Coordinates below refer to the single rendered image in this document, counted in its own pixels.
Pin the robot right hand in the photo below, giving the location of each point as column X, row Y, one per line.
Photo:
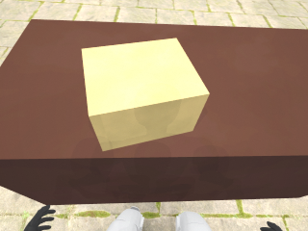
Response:
column 272, row 227

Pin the carton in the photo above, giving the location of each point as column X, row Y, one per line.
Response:
column 141, row 91

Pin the robot thigh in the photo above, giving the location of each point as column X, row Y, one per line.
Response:
column 191, row 221
column 128, row 220

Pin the left robot thigh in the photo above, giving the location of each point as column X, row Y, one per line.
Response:
column 128, row 220

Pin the pedestal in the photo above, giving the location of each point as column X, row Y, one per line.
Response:
column 249, row 142

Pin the robot left hand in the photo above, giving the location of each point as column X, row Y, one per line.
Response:
column 38, row 219

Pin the right robot thigh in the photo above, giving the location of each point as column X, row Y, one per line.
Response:
column 191, row 221

